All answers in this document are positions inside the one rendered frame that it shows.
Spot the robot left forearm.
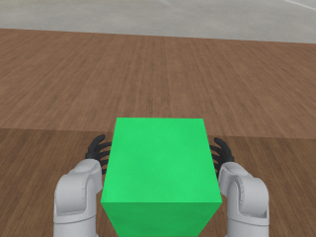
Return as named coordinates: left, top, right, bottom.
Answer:
left=53, top=158, right=103, bottom=237

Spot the robot right forearm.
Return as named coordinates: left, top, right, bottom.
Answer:
left=218, top=162, right=270, bottom=237

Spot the robot right hand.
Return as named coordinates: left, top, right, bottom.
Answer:
left=209, top=137, right=235, bottom=180

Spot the carton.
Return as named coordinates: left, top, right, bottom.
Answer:
left=101, top=118, right=222, bottom=237

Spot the robot left hand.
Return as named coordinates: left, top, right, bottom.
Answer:
left=85, top=134, right=112, bottom=175

